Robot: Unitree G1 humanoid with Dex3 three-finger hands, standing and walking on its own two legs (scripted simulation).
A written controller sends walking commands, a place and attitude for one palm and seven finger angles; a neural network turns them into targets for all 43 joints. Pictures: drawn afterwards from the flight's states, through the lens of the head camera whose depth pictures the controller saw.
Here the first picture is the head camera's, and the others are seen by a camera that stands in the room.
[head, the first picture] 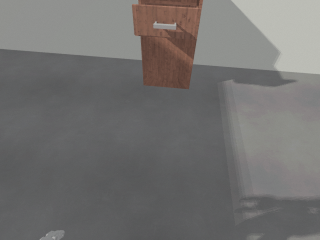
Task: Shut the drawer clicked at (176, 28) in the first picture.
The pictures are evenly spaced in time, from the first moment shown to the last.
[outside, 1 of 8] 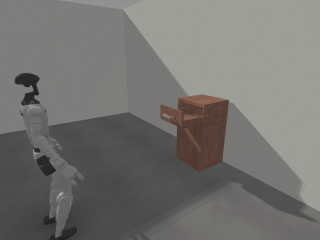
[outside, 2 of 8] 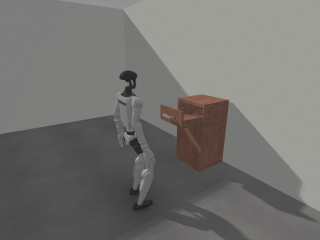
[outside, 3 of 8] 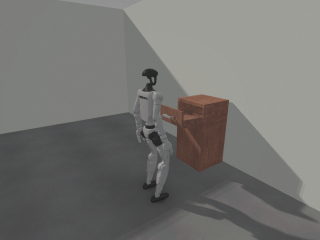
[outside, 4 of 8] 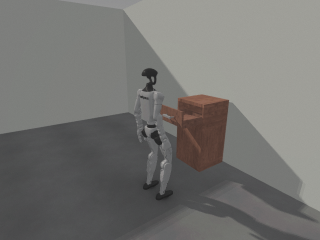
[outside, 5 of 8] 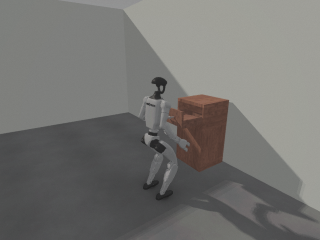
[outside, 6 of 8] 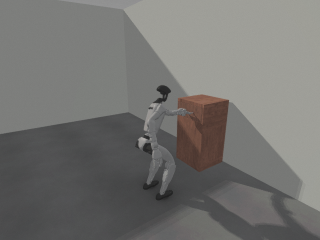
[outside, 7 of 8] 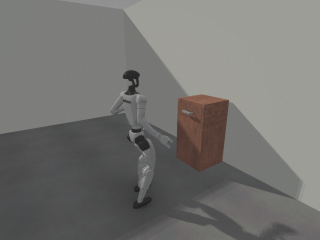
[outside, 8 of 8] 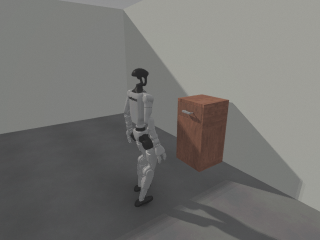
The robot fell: no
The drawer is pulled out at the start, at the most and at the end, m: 0.30 0.30 0.00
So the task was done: yes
